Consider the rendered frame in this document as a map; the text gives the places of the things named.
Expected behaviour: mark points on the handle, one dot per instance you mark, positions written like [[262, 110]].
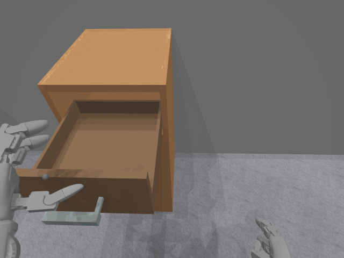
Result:
[[74, 218]]

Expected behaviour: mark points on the left robot forearm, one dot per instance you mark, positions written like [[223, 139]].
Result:
[[9, 245]]

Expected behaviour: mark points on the right robot hand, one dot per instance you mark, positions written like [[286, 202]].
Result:
[[275, 247]]

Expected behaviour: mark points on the drawer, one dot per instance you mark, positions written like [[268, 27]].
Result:
[[112, 147]]

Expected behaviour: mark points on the cabinet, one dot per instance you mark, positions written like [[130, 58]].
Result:
[[120, 64]]

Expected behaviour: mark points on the left robot hand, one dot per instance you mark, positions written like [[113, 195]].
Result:
[[12, 153]]

